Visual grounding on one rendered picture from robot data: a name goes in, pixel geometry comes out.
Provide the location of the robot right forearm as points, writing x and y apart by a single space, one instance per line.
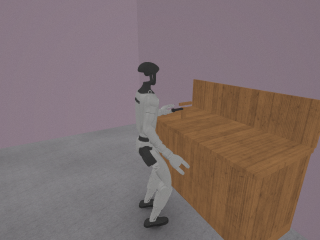
157 143

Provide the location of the robot head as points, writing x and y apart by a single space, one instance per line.
149 69

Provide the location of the tap lever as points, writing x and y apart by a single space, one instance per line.
177 109

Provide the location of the robot left forearm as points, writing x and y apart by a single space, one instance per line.
160 112

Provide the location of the robot right upper arm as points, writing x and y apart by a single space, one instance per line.
151 103

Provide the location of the right robot foot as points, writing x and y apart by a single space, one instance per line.
160 221

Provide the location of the counter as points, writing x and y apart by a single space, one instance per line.
248 152

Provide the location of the right robot hand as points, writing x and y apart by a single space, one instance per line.
175 161

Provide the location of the left robot hand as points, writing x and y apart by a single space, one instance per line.
165 109

